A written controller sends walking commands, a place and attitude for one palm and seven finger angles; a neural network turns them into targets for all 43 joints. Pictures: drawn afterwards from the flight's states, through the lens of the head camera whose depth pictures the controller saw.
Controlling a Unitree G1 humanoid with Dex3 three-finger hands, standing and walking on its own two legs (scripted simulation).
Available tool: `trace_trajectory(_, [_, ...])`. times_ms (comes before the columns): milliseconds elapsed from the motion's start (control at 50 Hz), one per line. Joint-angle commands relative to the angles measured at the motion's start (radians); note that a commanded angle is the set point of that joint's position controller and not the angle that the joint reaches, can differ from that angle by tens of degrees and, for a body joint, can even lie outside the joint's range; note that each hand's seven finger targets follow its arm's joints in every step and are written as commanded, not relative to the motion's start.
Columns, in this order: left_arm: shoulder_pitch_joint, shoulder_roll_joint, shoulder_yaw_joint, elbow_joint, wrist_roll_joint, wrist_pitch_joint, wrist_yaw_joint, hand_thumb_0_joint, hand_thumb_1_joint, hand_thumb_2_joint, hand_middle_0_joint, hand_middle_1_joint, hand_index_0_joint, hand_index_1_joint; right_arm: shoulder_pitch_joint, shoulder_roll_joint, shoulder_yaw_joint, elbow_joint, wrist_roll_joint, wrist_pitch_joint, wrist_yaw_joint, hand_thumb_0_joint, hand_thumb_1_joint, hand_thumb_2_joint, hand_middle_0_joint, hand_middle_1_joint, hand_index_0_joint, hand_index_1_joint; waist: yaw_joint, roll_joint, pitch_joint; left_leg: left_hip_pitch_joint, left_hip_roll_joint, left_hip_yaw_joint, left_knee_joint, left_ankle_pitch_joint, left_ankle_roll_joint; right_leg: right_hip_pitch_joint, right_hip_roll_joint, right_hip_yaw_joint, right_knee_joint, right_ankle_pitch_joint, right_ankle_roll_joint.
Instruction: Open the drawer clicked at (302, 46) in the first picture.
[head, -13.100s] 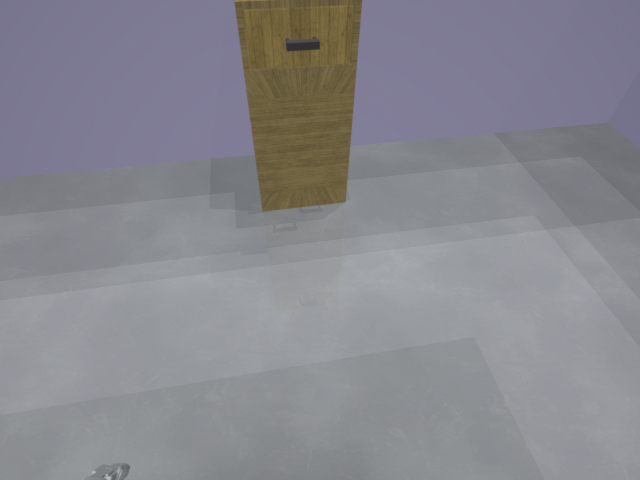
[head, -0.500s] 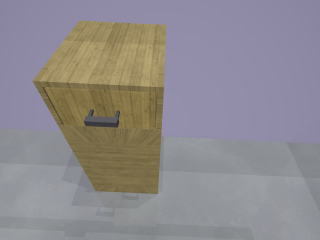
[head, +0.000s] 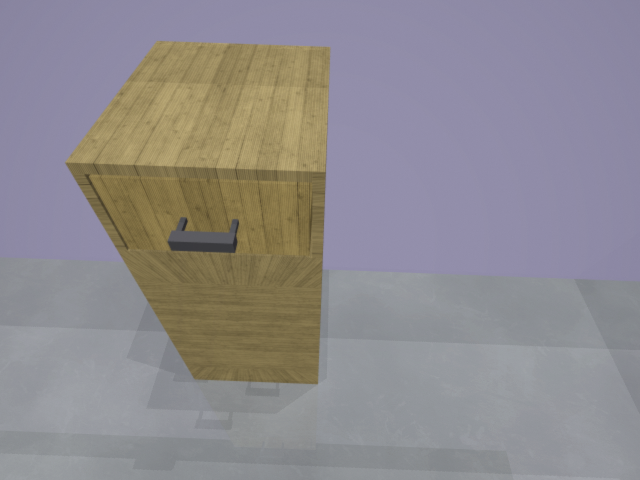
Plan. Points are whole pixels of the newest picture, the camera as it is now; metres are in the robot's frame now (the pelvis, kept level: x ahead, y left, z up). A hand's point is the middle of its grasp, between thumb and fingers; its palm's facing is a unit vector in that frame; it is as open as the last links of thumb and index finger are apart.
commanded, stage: raise the hand with hooked fingers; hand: left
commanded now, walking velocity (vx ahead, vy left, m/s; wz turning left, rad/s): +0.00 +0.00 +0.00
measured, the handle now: (206, 232) +0.49 +0.23 -0.02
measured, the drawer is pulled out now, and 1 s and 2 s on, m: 0.00 0.00 0.00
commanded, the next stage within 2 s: move the hooked fingers above the handle in 1.94 s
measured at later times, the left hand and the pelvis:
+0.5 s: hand out of the picture +0.13 +0.19 -0.06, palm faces -0.01 -0.14 -0.99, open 8.7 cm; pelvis -0.06 -0.02 -0.04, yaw +1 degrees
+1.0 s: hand (130, 399) +0.20 +0.24 +0.01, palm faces +0.06 -0.11 -0.99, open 11.7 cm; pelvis -0.05 +0.00 -0.02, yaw +2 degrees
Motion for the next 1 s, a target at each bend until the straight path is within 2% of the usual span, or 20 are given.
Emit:
trace_trajectory(0, [0.089,0.094,0.013,-0.019,0.003,-0.010,0.009,0.000,0.900,0.900,-0.200,-0.300,-0.200,-0.300,0.055,-0.098,-0.017,-0.023,-0.002,-0.018,-0.009,0.000,-0.900,-0.900,0.200,0.300,0.200,0.300,0.005,-0.009,0.027,0.040,0.101,-0.095,-0.061,0.253,0.032,-0.086,-0.106,0.071,-0.066,0.312,-0.014])
trace_trajectory(20, [0.145,0.121,0.019,-0.001,0.020,-0.040,0.047,0.000,0.900,0.900,-0.200,-0.300,-0.200,-0.300,-0.043,-0.123,-0.029,-0.104,0.008,-0.026,0.002,0.000,-0.900,-0.900,0.200,0.300,0.200,0.300,0.031,-0.027,0.088,-0.077,0.092,-0.058,0.190,0.331,-0.004,-0.134,-0.172,0.141,-0.092,0.792,0.039])
trace_trajectory(40, [-0.621,0.409,-0.042,-1.502,0.123,-0.196,0.046,0.000,0.877,0.890,-0.202,-0.315,-0.202,-0.315,-0.002,-0.258,-0.035,-0.443,0.071,-0.167,-0.046,0.000,-0.900,-0.900,0.200,0.300,0.200,0.300,-0.054,0.226,-0.378,0.181,-0.002,-0.055,0.000,0.486,0.049,-0.073,-0.070,0.140,0.045,0.699,-0.028])
trace_trajectory(60, [-0.245,0.363,0.023,-1.255,0.146,-0.130,0.127,0.000,0.853,0.880,-0.203,-0.330,-0.203,-0.330,-0.061,-0.207,-0.048,-0.385,0.052,-0.258,-0.092,0.000,-0.900,-0.900,0.200,0.300,0.200,0.300,0.011,0.429,-0.414,0.322,0.038,-0.096,-0.006,0.655,0.039,-0.149,-0.033,0.042,0.135,0.362,-0.035])
trace_trajectory(80, [-0.008,0.203,-0.044,-1.164,0.129,0.018,0.180,0.000,0.830,0.870,-0.205,-0.345,-0.205,-0.345,-0.062,-0.158,-0.065,-0.390,0.089,-0.289,-0.095,0.000,-0.900,-0.900,0.200,0.300,0.200,0.300,-0.013,0.282,-0.264,0.205,0.062,-0.111,-0.027,0.627,0.020,-0.264,-0.012,-0.031,0.173,0.117,-0.008])
trace_trajectory(100, [0.035,0.072,-0.129,-1.114,0.197,0.061,0.186,0.000,0.807,0.860,-0.207,-0.360,-0.207,-0.360,-0.065,-0.148,-0.063,-0.386,0.080,-0.298,-0.089,0.000,-0.900,-0.900,0.200,0.300,0.200,0.300,-0.021,0.177,-0.175,0.108,0.060,-0.100,0.006,0.543,0.032,-0.290,-0.015,-0.054,0.151,0.116,0.004])
trace_trajectory(120, [-0.032,0.121,-0.129,-1.198,0.267,0.057,0.205,0.000,0.783,0.850,-0.208,-0.375,-0.208,-0.375,-0.109,-0.191,-0.068,-0.451,0.063,-0.302,-0.073,0.000,-0.900,-0.900,0.200,0.300,0.200,0.300,-0.021,0.097,-0.095,0.006,0.038,-0.114,0.046,0.396,0.027,-0.326,-0.015,-0.040,0.107,0.152,-0.006])
trace_trajectory(140, [-0.031,0.180,-0.119,-1.212,0.387,0.051,0.234,0.000,0.760,0.840,-0.210,-0.390,-0.210,-0.390,-0.098,-0.228,-0.071,-0.466,0.032,-0.291,-0.068,0.000,-0.900,-0.900,0.200,0.300,0.200,0.300,-0.048,0.017,-0.151,-0.029,0.015,-0.107,0.098,0.312,0.037,-0.370,-0.004,-0.025,0.108,0.190,-0.011])
trace_trajectory(180, [0.003,0.148,-0.156,-1.125,0.599,0.058,0.293,0.000,0.713,0.820,-0.213,-0.420,-0.213,-0.420,-0.100,-0.222,-0.076,-0.537,-0.004,-0.243,-0.044,0.000,-0.900,-0.900,0.200,0.300,0.200,0.300,-0.047,-0.106,-0.174,-0.137,-0.018,-0.109,0.180,0.240,0.033,-0.450,0.011,-0.013,0.151,0.140,-0.015])
trace_trajectory(200, [0.068,0.146,-0.148,-1.066,0.723,0.060,0.327,0.000,0.690,0.810,-0.215,-0.435,-0.215,-0.435,-0.112,-0.219,-0.091,-0.563,-0.028,-0.209,-0.031,0.000,-0.900,-0.900,0.200,0.300,0.200,0.300,-0.007,-0.148,-0.215,-0.185,-0.028,-0.096,0.202,0.195,0.022,-0.464,0.016,-0.015,0.172,0.086,-0.018])
trace_trajectory(240, [0.225,0.109,-0.157,-0.945,0.895,0.053,0.370,0.000,0.643,0.790,-0.218,-0.465,-0.218,-0.465,-0.171,-0.215,-0.102,-0.611,-0.050,-0.136,0.009,0.000,-0.900,-0.900,0.200,0.300,0.200,0.300,0.060,-0.242,-0.143,-0.327,-0.039,-0.087,0.225,0.104,0.009,-0.494,0.017,0.037,0.188,0.040,-0.035])
trace_trajectory(300, [0.240,0.204,-0.071,-1.039,1.026,0.007,0.390,0.000,0.573,0.760,-0.223,-0.510,-0.223,-0.510,-0.251,-0.201,-0.093,-0.692,-0.039,-0.035,0.062,0.000,-0.900,-0.900,0.200,0.300,0.200,0.300,0.138,-0.206,-0.211,-0.433,-0.057,-0.061,0.258,0.087,0.002,-0.401,-0.011,0.109,0.239,0.164,-0.050])
trace_trajectory(380, [0.054,0.363,0.072,-1.208,1.122,-0.009,0.467,0.000,0.480,0.720,-0.230,-0.570,-0.230,-0.570,-0.293,-0.177,-0.077,-0.759,-0.035,0.043,0.061,0.000,-0.900,-0.900,0.200,0.300,0.200,0.300,0.148,-0.032,-0.288,-0.393,-0.081,-0.052,0.293,0.069,0.005,-0.406,-0.005,0.151,0.253,0.098,-0.052])
trace_trajectory(420, [-0.088,0.336,0.043,-1.260,1.130,0.014,0.505,0.000,0.433,0.700,-0.233,-0.600,-0.233,-0.600,-0.287,-0.168,-0.081,-0.773,-0.043,0.066,0.055,0.000,-0.900,-0.900,0.200,0.300,0.200,0.300,0.104,0.037,-0.316,-0.312,-0.080,-0.053,0.320,0.056,0.015,-0.463,-0.003,0.164,0.231,0.047,-0.050])
trace_trajectory(480, [-0.370,0.371,0.037,-1.324,1.098,0.015,0.517,0.000,0.363,0.670,-0.238,-0.645,-0.238,-0.645,-0.300,-0.161,-0.079,-0.748,-0.054,0.075,0.021,0.000,-0.900,-0.900,0.200,0.300,0.200,0.300,0.023,0.002,-0.319,-0.290,-0.074,-0.078,0.368,0.002,0.031,-0.502,-0.009,0.187,0.188,-0.019,-0.031])
trace_trajectory(520, [-0.377,0.355,0.010,-1.286,1.072,-0.003,0.497,0.000,0.317,0.650,-0.242,-0.675,-0.242,-0.675,-0.300,-0.160,-0.077,-0.732,-0.056,0.059,0.009,0.000,-0.900,-0.900,0.200,0.300,0.200,0.300,0.008,0.035,-0.305,-0.258,-0.071,-0.079,0.370,-0.006,0.036,-0.510,-0.014,0.172,0.170,-0.020,-0.025])
trace_trajectory(600, [-0.357,0.330,-0.033,-1.247,1.018,0.003,0.416,0.000,0.223,0.610,-0.248,-0.735,-0.248,-0.735,-0.304,-0.161,-0.065,-0.710,-0.052,0.051,-0.001,0.000,-0.900,-0.900,0.200,0.300,0.200,0.300,0.010,0.030,-0.318,-0.232,-0.064,-0.084,0.321,0.036,0.039,-0.439,-0.011,0.121,0.169,0.090,-0.012])
trace_trajectory(740, [-0.207,0.373,0.019,-1.214,0.994,0.034,0.284,0.000,0.060,0.540,-0.260,-0.840,-0.260,-0.840,-0.296,-0.166,-0.048,-0.711,-0.037,0.073,0.005,0.000,-0.900,-0.900,0.200,0.300,0.200,0.300,0.076,-0.033,-0.271,-0.236,-0.057,-0.073,0.199,0.104,0.028,-0.279,-0.013,0.077,0.134,0.209,-0.007])
trace_trajectory(820, [-0.237,0.411,0.078,-1.277,1.001,-0.001,0.296,0.000,-0.033,0.500,-0.267,-0.900,-0.267,-0.900,-0.282,-0.167,-0.057,-0.709,-0.042,0.074,0.008,0.000,-0.900,-0.900,0.200,0.300,0.200,0.300,0.091,0.012,-0.309,-0.188,-0.052,-0.073,0.173,0.144,0.027,-0.251,-0.009,0.052,0.141,0.232,-0.014])
trace_trajectory(980, [-0.330,0.402,0.065,-1.323,0.986,0.019,0.325,0.000,-0.220,0.420,-0.280,-1.020,-0.280,-1.020,-0.264,-0.186,-0.083,-0.695,-0.032,0.076,0.017,0.000,-0.900,-0.900,0.200,0.300,0.200,0.300,0.067,0.040,-0.337,-0.092,-0.035,-0.085,0.156,0.216,0.026,-0.279,0.003,-0.004,0.146,0.231,-0.018])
